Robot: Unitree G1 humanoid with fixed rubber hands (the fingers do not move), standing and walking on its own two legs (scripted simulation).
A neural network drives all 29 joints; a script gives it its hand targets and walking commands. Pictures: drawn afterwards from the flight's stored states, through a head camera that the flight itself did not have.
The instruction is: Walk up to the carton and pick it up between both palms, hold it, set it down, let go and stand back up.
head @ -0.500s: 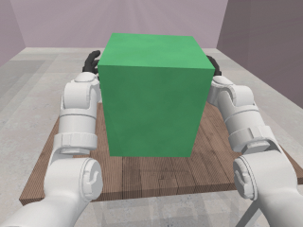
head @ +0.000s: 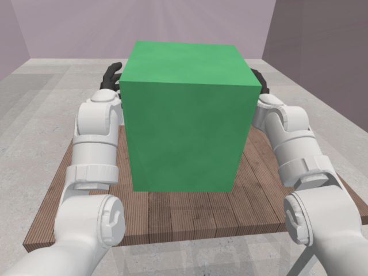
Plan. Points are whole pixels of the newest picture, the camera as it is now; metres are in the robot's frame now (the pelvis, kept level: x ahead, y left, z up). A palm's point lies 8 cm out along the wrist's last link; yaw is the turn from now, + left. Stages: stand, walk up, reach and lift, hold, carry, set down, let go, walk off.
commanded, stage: hold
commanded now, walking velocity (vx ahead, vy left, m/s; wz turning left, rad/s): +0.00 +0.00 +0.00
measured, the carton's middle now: (184, 117) +0.38 +0.00 +0.23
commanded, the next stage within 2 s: set down in 0.40 s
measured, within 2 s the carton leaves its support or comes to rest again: neither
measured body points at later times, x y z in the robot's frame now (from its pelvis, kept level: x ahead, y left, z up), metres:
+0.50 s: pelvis +0.00 +0.00 +0.00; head -0.09 +0.02 +0.44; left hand +0.39 +0.16 +0.27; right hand +0.39 -0.15 +0.27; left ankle +0.03 +0.11 -0.75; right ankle -0.01 -0.12 -0.75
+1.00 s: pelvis +0.01 -0.01 +0.00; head -0.04 +0.03 +0.45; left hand +0.41 +0.16 +0.22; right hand +0.41 -0.15 +0.19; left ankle +0.03 +0.11 -0.75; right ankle -0.01 -0.12 -0.75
